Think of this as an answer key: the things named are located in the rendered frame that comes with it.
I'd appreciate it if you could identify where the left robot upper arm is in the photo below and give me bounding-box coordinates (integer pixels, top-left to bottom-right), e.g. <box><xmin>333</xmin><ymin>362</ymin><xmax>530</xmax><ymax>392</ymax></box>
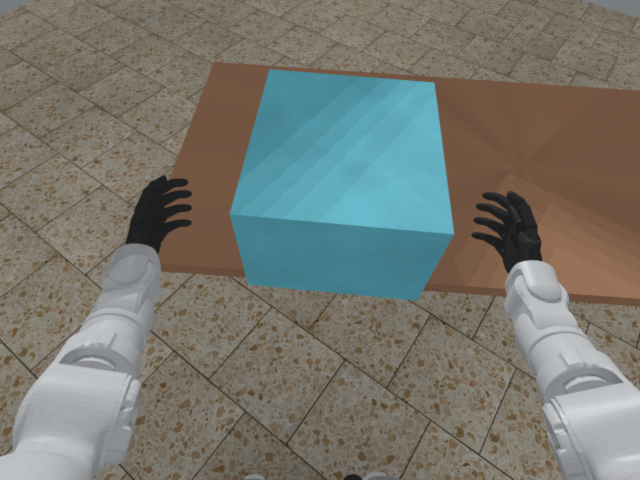
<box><xmin>0</xmin><ymin>363</ymin><xmax>141</xmax><ymax>480</ymax></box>

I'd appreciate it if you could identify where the left robot forearm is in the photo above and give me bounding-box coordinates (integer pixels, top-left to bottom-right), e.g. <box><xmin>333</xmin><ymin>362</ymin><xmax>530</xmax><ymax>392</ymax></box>
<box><xmin>12</xmin><ymin>243</ymin><xmax>161</xmax><ymax>452</ymax></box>

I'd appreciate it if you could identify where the carton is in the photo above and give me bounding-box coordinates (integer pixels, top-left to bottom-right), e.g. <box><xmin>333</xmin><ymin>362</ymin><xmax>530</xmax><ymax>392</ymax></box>
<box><xmin>230</xmin><ymin>69</ymin><xmax>454</xmax><ymax>301</ymax></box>

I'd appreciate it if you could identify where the right robot forearm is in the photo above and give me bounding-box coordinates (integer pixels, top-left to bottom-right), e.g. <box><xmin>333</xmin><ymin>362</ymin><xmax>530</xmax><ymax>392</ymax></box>
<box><xmin>504</xmin><ymin>260</ymin><xmax>640</xmax><ymax>404</ymax></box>

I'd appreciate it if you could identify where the right robot upper arm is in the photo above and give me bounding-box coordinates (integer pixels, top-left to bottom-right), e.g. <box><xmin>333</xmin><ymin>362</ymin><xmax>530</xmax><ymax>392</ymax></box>
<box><xmin>542</xmin><ymin>383</ymin><xmax>640</xmax><ymax>480</ymax></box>

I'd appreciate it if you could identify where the right robot hand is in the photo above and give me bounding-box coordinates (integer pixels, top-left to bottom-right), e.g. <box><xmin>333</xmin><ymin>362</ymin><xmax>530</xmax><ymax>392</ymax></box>
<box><xmin>471</xmin><ymin>191</ymin><xmax>543</xmax><ymax>274</ymax></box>

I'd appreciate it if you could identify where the table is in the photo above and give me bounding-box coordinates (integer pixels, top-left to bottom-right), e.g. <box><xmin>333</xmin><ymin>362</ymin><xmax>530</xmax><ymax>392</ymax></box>
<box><xmin>158</xmin><ymin>62</ymin><xmax>640</xmax><ymax>307</ymax></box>

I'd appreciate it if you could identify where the left robot hand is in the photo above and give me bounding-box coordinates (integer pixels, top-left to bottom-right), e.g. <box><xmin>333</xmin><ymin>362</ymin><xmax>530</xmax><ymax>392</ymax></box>
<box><xmin>126</xmin><ymin>176</ymin><xmax>192</xmax><ymax>254</ymax></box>

